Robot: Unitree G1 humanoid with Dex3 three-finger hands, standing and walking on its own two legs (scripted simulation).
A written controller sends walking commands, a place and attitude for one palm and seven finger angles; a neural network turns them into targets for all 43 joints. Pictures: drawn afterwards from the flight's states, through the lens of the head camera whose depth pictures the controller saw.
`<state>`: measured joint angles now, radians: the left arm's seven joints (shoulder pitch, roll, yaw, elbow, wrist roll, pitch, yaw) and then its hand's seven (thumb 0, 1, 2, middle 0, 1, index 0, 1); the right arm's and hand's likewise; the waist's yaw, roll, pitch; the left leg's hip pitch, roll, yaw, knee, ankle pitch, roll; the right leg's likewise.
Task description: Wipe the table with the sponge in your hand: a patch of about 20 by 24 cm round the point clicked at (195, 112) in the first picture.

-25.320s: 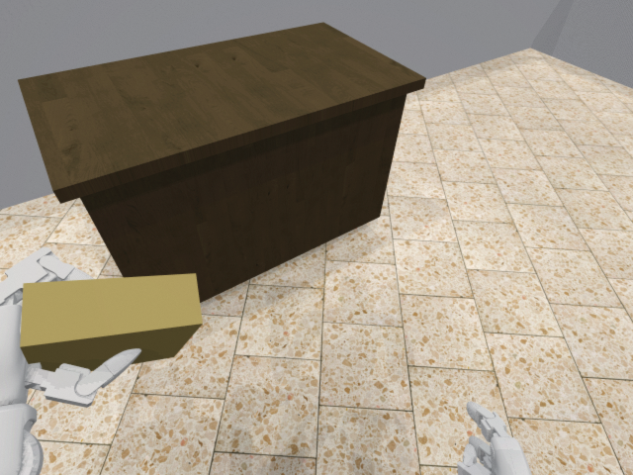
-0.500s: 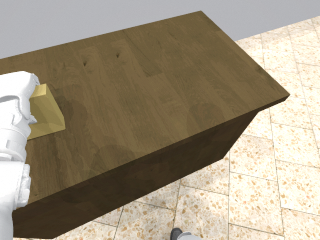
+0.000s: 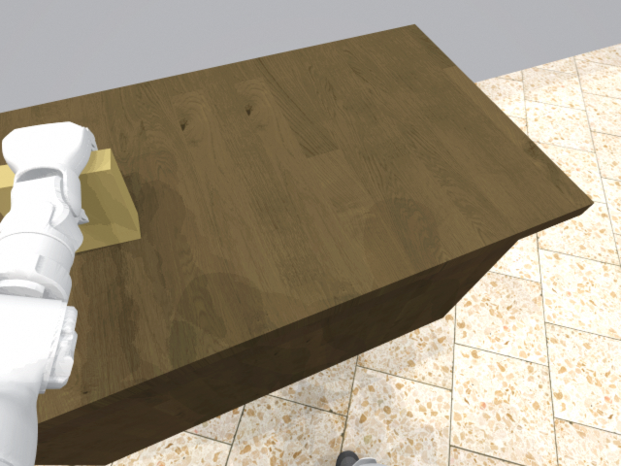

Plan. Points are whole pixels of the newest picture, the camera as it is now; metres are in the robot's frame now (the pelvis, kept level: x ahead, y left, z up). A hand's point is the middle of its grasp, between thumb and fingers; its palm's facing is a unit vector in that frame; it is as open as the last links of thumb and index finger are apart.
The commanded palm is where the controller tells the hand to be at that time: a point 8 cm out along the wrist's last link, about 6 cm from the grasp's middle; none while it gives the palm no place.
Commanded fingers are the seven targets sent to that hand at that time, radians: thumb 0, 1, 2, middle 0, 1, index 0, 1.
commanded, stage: slide across to the middle lane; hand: left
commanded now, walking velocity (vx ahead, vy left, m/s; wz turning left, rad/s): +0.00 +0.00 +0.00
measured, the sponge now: (80, 217) +0.44 +0.33 +0.01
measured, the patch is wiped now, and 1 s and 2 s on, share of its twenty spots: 0.30 0.45 0.80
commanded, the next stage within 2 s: wipe back along the middle lane in 0.44 s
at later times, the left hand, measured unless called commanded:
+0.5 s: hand (115, 169) +0.49 +0.27 +0.06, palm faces -0.11 +0.02 -0.99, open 9.2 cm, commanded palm +0.48 +0.24 +0.11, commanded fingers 0.00 0.10 1.30 -1.20 -1.60 -1.20 -1.60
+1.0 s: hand (133, 189) +0.45 +0.24 +0.06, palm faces -0.05 +0.02 -1.00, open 9.2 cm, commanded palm +0.42 +0.22 +0.09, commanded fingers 0.00 0.10 1.30 -1.20 -1.60 -1.20 -1.60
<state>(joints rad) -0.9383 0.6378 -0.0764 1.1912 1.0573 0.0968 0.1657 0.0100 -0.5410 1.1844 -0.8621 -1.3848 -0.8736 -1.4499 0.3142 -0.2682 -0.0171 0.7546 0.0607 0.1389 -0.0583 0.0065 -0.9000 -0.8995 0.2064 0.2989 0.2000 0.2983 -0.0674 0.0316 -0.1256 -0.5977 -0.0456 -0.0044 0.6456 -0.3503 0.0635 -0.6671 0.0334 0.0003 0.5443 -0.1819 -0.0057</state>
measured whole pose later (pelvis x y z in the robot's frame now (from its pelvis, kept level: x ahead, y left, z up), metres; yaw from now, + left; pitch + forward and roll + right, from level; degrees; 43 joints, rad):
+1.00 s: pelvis +0.01 -0.01 +0.01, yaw +0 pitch +12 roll -1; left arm -0.82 0.37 -0.17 1.07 1.00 0.30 0.29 -0.02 -0.43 1.12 -0.77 -1.47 -0.78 -1.53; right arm 0.18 -0.25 0.00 0.76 0.07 0.18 -0.04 0.01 -0.90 -0.90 0.20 0.30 0.20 0.30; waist -0.03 0.03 -0.12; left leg -0.42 -0.05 0.00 0.54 -0.32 0.05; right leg -0.52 0.03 0.01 0.49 -0.18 -0.02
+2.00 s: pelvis +0.01 -0.01 +0.01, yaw -1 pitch +5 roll +0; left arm -0.41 0.25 -0.34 0.51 1.00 0.55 0.23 0.03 -0.41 1.10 -0.74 -1.50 -0.78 -1.53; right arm 0.03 -0.25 0.04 0.66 0.10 0.22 -0.02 0.01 -0.90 -0.90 0.20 0.30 0.20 0.30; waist 0.07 0.05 -0.12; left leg -0.24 -0.05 0.01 0.48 -0.32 0.05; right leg -0.37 0.03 0.03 0.49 -0.21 -0.02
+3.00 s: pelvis +0.01 -0.02 +0.01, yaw +1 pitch +4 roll +0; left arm -0.46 0.16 -0.47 0.52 0.97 0.57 0.19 0.00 -0.44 1.10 -0.78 -1.47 -0.83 -1.45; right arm 0.01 -0.24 0.02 0.70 0.09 0.21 0.01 0.01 -0.90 -0.90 0.20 0.30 0.20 0.30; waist 0.10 0.07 -0.11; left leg -0.23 -0.05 -0.01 0.49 -0.32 0.04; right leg -0.35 0.03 0.00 0.51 -0.22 -0.03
